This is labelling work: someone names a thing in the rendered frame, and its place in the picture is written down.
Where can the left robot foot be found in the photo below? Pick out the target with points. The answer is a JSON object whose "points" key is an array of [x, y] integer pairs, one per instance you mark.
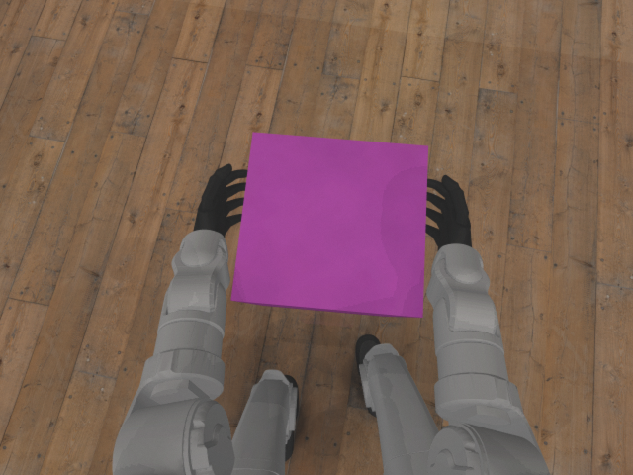
{"points": [[290, 444]]}

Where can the robot right forearm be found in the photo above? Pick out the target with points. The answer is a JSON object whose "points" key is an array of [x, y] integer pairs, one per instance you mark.
{"points": [[473, 386]]}

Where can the left robot hand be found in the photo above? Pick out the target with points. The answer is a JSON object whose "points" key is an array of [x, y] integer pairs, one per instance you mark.
{"points": [[214, 207]]}

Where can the right robot hand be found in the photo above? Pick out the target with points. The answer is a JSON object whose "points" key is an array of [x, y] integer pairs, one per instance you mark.
{"points": [[454, 224]]}

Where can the right robot upper arm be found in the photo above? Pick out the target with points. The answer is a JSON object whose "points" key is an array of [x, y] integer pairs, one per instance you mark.
{"points": [[463, 449]]}

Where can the carton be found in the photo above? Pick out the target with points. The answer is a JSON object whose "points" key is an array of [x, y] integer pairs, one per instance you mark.
{"points": [[333, 225]]}

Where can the robot left forearm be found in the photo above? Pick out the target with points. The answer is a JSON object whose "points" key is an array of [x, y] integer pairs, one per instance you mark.
{"points": [[186, 363]]}

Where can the robot right shin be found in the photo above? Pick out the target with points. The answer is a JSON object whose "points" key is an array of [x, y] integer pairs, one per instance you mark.
{"points": [[381, 349]]}

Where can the left robot upper arm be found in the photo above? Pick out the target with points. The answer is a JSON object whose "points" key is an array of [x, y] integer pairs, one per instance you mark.
{"points": [[190, 437]]}

